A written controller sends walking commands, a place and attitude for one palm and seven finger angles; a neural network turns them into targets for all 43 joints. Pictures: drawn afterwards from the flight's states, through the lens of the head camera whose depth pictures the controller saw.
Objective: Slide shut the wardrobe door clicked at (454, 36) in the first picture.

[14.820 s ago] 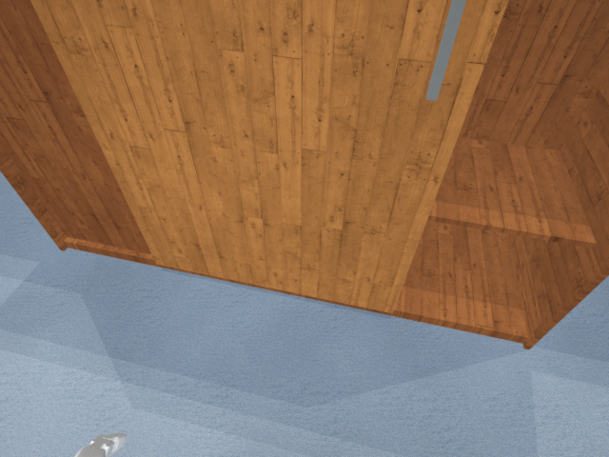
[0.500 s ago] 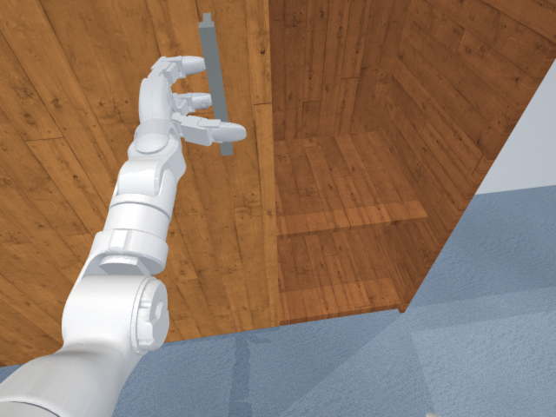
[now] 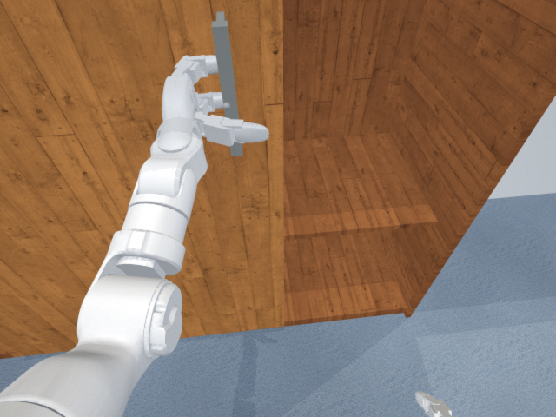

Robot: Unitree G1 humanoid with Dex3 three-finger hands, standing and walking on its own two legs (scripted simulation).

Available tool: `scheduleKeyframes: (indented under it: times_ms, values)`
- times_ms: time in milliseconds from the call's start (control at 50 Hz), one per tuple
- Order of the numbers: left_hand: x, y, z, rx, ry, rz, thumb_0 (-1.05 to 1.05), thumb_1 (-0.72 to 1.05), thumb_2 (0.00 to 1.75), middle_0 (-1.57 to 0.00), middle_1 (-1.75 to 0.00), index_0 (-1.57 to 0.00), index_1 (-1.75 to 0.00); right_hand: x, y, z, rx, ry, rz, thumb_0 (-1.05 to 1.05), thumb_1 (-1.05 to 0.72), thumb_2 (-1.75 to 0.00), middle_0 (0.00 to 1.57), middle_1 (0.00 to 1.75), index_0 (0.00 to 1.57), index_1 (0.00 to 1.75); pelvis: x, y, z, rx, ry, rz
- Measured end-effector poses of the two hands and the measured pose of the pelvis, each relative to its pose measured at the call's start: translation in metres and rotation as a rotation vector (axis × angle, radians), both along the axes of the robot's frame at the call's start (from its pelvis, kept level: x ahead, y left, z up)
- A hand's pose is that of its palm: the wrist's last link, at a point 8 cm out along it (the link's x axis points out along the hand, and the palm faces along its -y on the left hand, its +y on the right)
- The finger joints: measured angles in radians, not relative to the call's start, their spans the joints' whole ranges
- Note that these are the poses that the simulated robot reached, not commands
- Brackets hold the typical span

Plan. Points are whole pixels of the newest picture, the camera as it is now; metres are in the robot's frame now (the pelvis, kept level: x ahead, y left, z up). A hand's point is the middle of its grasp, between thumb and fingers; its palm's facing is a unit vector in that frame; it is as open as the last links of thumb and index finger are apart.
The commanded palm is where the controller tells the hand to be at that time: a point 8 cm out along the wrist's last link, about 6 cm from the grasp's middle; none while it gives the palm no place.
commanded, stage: slide the fingers in behind the handle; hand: left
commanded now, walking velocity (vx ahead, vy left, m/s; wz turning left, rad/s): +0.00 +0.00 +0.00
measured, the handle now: (229, 90) +0.51 +0.09 +0.23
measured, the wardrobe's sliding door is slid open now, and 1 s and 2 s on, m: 0.47 0.47 0.47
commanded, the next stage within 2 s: grip the handle and tug to test in 1.10 s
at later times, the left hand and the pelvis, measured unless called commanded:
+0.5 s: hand (246, 110) +0.45 +0.06 +0.23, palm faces +0.10 -0.99 +0.02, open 14.0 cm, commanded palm +0.43 +0.11 +0.23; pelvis +0.00 +0.00 +0.00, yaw +0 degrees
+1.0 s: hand (248, 108) +0.45 +0.05 +0.23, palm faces +0.13 -0.99 +0.00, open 14.0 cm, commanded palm +0.43 +0.10 +0.23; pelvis -0.01 +0.00 +0.00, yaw +1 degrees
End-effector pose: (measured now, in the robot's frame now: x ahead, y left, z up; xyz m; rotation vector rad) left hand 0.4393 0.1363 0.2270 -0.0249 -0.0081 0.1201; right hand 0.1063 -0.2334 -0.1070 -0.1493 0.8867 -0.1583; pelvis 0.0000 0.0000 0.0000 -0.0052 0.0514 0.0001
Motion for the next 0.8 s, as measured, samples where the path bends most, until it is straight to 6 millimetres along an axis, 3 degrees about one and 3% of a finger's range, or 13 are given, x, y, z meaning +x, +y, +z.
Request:
scheduleKeyframes:
  times_ms: [200,540,800]
  values:
    - [-0.003,-0.010,-0.001,-0.008,-0.010,-0.026,-0.01,-0.50,0.30,-0.31,-1.21,-0.31,-1.21,-0.002,-0.001,-0.003,0.004,0.027,-0.009,0.01,-0.91,-0.89,0.20,0.30,0.20,0.30,0.005,0.002,0.000,-0.001,-0.004,0.001]
    - [-0.014,-0.030,0.003,0.004,0.011,-0.013,-0.01,-0.51,0.30,-0.30,-1.20,-0.30,-1.20,0.012,0.004,0.001,0.016,-0.008,0.014,0.01,-0.91,-0.89,0.20,0.30,0.20,0.30,0.000,-0.001,0.000,0.001,-0.021,0.007]
    - [-0.014,-0.032,0.005,0.024,0.002,0.007,-0.01,-0.50,0.30,-0.29,-1.20,-0.29,-1.20,-0.010,-0.002,-0.006,0.011,0.038,0.007,0.01,-0.91,-0.89,0.20,0.30,0.20,0.30,-0.006,-0.003,0.000,0.002,-0.020,0.013]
